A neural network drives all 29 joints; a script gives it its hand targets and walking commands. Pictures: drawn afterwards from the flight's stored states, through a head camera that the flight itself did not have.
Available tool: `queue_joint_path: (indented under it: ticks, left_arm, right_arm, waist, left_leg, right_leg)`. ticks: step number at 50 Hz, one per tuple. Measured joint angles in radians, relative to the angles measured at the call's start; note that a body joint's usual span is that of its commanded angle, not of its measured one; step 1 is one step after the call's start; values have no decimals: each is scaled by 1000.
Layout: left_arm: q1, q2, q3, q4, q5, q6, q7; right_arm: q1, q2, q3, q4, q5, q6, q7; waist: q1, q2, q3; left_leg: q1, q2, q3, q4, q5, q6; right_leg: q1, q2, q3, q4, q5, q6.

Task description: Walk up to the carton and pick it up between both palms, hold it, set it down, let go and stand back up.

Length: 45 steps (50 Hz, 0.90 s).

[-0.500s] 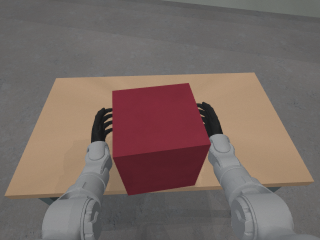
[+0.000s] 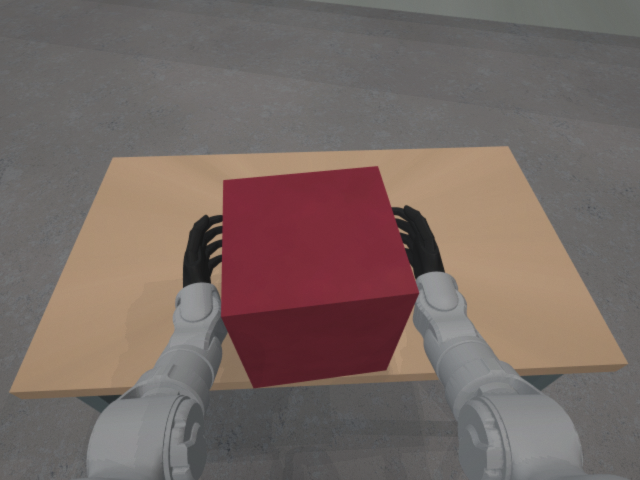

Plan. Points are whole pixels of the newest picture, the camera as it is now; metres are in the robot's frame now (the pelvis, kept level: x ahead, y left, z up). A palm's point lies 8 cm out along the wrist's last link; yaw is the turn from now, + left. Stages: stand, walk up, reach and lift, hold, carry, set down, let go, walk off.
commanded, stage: reach and lift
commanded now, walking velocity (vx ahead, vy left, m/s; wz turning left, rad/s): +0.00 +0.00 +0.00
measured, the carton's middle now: (312, 283) +0.40 +0.03 -0.01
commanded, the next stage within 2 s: none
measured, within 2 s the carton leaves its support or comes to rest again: leaves its support in 0.04 s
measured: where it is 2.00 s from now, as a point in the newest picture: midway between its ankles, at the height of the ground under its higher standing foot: outside the picture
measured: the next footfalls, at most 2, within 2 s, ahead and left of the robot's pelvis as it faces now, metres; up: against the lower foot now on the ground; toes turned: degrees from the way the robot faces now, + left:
none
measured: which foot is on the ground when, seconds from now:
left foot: down 0.00-1.00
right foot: down 0.00-1.00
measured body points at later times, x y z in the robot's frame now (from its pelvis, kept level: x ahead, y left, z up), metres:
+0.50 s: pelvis -0.01 +0.00 +0.00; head +0.01 +0.00 +0.45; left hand +0.39 +0.19 +0.06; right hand +0.40 -0.12 +0.07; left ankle +0.03 +0.12 -0.74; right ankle -0.02 -0.12 -0.74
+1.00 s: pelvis -0.01 +0.00 +0.01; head -0.04 +0.01 +0.46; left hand +0.39 +0.19 +0.14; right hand +0.39 -0.12 +0.13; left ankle +0.03 +0.12 -0.74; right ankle -0.02 -0.12 -0.74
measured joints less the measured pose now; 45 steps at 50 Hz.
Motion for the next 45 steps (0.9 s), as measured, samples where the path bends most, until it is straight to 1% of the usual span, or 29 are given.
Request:
queue_joint_path:
  ticks: [8,15,19,24,29,33,40,45]
  left_arm:
    - [0,0,0,-3,1,-54,2]
    - [0,-2,0,-1,5,-59,0]
    - [0,-3,0,0,5,-41,-1]
    - [-1,-8,0,-31,5,22,-1]
    - [-1,-12,0,-108,5,93,-4]
    - [-2,-17,0,-166,5,168,-6]
    - [-3,-18,0,-233,23,299,-7]
    - [-3,-19,0,-324,38,393,-12]
  right_arm:
    - [5,3,0,-1,0,-64,-9]
    - [9,2,0,8,-1,-83,-14]
    - [12,2,0,10,-1,-71,-16]
    - [17,0,0,-16,-1,-17,-16]
    - [19,-1,9,-70,26,35,-16]
    - [19,-4,10,-101,40,83,-13]
    - [20,-3,13,-140,61,187,-10]
    - [26,-6,35,-218,103,262,-18]
  waist:
    - [0,0,-2]
    - [0,0,15]
    - [0,0,21]
    - [0,0,22]
    - [0,0,21]
    - [0,0,21]
    - [0,0,47]
    - [0,0,57]
  left_leg:
    - [8,0,0,0,0,0]
    - [35,0,-1,0,-1,0]
    - [47,0,-1,0,-1,0]
    - [62,0,-1,0,-1,0]
    - [83,0,-4,0,-2,0]
    - [113,0,-8,-5,-4,0]
    - [190,-1,-8,-23,-6,0]
    - [229,-1,-8,-30,-6,0]
  right_leg:
    - [9,0,0,-2,1,0]
    - [38,0,-1,-6,2,0]
    - [51,0,-1,-6,2,0]
    - [66,0,-1,-7,3,0]
    - [91,0,-4,-15,4,0]
    - [127,1,-8,-29,6,0]
    - [209,1,-8,-57,10,0]
    - [252,1,-9,-73,14,2]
